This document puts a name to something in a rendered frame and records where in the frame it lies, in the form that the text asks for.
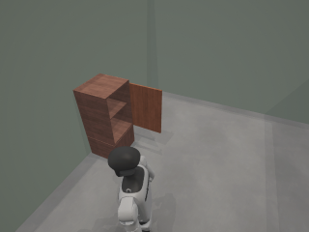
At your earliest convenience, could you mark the humanoid robot torso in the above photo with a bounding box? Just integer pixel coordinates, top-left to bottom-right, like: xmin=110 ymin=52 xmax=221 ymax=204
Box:
xmin=118 ymin=164 xmax=153 ymax=232

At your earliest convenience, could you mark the left robot upper arm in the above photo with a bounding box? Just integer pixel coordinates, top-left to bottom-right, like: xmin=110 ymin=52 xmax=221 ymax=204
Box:
xmin=118 ymin=196 xmax=142 ymax=232

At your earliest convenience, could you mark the cupboard door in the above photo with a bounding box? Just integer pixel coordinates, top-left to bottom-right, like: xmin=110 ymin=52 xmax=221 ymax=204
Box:
xmin=128 ymin=82 xmax=162 ymax=133

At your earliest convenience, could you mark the humanoid robot head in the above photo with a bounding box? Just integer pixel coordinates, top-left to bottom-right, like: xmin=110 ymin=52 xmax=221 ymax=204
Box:
xmin=107 ymin=146 xmax=145 ymax=193

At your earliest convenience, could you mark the right robot upper arm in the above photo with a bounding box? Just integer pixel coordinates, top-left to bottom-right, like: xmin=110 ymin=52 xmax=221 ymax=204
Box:
xmin=138 ymin=156 xmax=155 ymax=182

